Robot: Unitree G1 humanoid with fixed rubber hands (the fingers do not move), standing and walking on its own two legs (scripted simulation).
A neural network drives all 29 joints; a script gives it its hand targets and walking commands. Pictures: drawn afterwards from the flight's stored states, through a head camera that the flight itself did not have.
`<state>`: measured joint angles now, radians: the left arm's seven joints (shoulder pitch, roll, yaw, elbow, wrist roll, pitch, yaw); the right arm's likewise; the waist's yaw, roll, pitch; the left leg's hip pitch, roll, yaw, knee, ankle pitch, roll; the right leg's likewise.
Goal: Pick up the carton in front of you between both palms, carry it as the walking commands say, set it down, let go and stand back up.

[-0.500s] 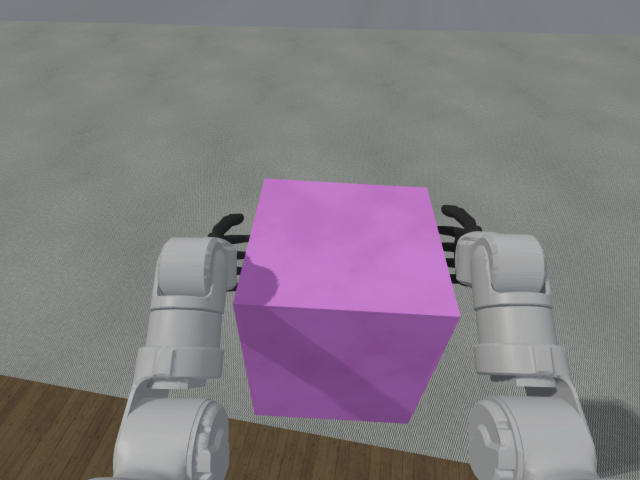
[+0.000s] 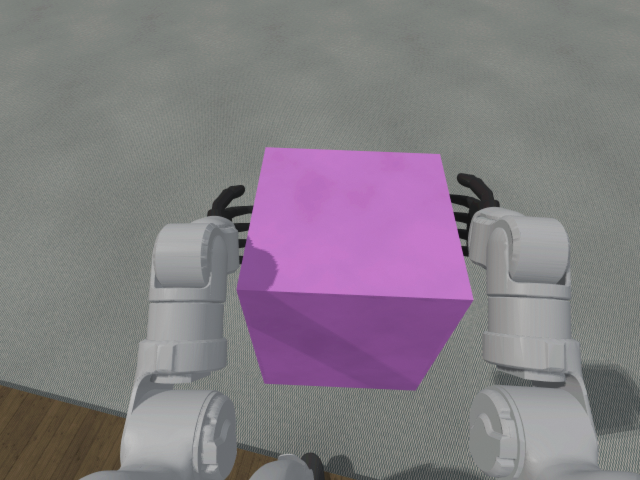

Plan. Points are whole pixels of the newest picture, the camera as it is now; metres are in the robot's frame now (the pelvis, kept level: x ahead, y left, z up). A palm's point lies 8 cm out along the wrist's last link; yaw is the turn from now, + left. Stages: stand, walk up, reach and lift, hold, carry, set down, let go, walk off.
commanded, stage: carry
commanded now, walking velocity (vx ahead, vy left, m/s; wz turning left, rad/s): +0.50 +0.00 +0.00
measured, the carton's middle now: (345, 277) +0.36 +0.01 +0.05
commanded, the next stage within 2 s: none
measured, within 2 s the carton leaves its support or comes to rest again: neither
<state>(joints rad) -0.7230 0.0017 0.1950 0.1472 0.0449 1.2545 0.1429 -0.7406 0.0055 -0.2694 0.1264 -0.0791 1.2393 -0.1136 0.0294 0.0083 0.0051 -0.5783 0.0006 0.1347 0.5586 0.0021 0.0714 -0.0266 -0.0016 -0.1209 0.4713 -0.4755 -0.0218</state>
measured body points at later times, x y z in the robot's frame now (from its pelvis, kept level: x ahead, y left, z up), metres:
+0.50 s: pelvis +0.30 +0.03 -0.02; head +0.35 +0.03 +0.43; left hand +0.69 +0.15 +0.09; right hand +0.67 -0.15 +0.10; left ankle +0.15 +0.07 -0.72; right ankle +0.47 -0.07 -0.72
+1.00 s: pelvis +0.63 -0.01 -0.08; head +0.71 -0.04 +0.36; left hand +1.00 +0.15 -0.01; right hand +1.01 -0.15 -0.03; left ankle +0.78 +0.12 -0.71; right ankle +0.52 -0.01 -0.81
